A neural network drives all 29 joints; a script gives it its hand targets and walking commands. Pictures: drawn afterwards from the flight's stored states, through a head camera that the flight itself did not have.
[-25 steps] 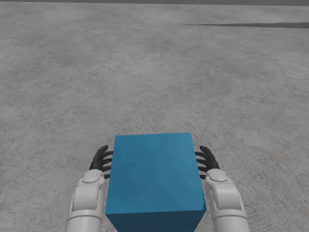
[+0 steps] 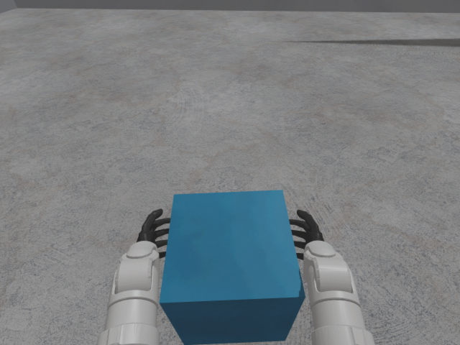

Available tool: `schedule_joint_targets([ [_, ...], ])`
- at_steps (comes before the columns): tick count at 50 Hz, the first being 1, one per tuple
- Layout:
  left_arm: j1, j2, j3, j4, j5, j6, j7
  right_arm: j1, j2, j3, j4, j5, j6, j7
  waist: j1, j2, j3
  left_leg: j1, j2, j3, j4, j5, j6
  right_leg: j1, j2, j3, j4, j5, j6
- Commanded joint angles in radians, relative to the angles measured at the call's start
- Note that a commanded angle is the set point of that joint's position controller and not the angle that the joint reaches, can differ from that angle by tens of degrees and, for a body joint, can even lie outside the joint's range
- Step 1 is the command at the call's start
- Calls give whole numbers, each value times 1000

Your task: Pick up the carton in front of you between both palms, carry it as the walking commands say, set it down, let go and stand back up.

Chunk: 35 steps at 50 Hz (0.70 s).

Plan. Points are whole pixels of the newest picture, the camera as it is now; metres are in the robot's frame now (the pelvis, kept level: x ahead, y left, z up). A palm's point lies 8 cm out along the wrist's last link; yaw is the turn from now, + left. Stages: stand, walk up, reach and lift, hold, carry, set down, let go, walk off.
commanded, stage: set down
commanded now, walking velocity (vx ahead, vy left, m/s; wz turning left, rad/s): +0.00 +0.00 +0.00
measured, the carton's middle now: (231, 270) +0.31 +0.00 -0.04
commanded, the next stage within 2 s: none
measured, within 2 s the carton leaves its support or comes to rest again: neither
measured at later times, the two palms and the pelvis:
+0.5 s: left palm (173, 277) +0.35 +0.14 -0.15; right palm (298, 281) +0.34 -0.16 -0.17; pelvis -0.03 +0.02 -0.08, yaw +0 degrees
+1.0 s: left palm (187, 288) +0.39 +0.13 -0.29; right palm (292, 290) +0.39 -0.17 -0.31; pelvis -0.06 +0.01 -0.21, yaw +3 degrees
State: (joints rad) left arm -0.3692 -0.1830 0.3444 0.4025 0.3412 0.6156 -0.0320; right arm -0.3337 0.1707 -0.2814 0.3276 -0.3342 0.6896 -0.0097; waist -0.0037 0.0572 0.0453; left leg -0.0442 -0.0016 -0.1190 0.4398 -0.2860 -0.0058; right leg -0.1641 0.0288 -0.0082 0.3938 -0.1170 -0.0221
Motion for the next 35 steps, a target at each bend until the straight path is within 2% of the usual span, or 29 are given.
schedule_joint_targets([
  [1, -551, -870, -395, 123, -165, -65, -252, -582, 901, 414, 97, 209, -82, 255, -1, -56, -162, -406, -74, 27, -95, -110, 65, 318, 26, 98, -9, -163, 30],
  [5, -589, -782, -238, 210, -50, -127, -207, -613, 778, 246, 203, 95, -149, 220, -15, -49, -136, -500, -84, 28, -14, -100, 55, 217, 34, 93, 57, -135, 23],
  [8, -551, -702, -158, 243, 4, -195, -167, -582, 666, 167, 233, 36, -227, 198, -16, -55, -169, -582, -99, 36, 49, -52, 42, 126, 45, 80, 128, -31, 20],
  [10, -514, -669, -143, 253, 15, -254, -151, -557, 614, 150, 245, 21, -294, 193, -13, -56, -221, -642, -110, 43, 96, -1, 28, 62, 52, 73, 187, 66, 20],
  [13, -518, -693, -194, 243, -18, -358, -138, -580, 625, 200, 250, 38, -404, 191, -7, -53, -356, -724, -127, 57, 176, 70, 8, -4, 62, 71, 287, 191, 20],
  [17, -596, -770, -345, 211, -101, -481, -123, -653, 706, 335, 253, 95, -527, 191, 0, -48, -629, -860, -146, 71, 297, 161, -28, -38, 70, 81, 443, 342, 14],
  [22, -665, -846, -539, 144, -200, -540, -89, -729, 742, 482, 187, 159, -592, 186, -22, -70, -1015, -991, -158, 84, 458, 261, -59, -112, 77, 69, 627, 476, 16],
  [25, -683, -857, -578, 124, -228, -522, -74, -740, 728, 509, 177, 174, -573, 191, -40, -74, -1093, -1038, -165, 83, 525, 234, -63, -256, 86, 48, 682, 386, 24],
  [30, -748, -874, -533, 176, -222, -461, -81, -794, 726, 468, 243, 172, -514, 210, -44, -55, -990, -1169, -174, 93, 588, 8, -51, -527, 100, 17, 728, 79, 26],
  [35, -830, -859, -455, 248, -211, -429, -89, -874, 732, 414, 310, 159, -480, 212, -41, -64, -955, -1326, -185, 108, 670, -100, -44, -661, 100, 10, 798, -31, 30],
])
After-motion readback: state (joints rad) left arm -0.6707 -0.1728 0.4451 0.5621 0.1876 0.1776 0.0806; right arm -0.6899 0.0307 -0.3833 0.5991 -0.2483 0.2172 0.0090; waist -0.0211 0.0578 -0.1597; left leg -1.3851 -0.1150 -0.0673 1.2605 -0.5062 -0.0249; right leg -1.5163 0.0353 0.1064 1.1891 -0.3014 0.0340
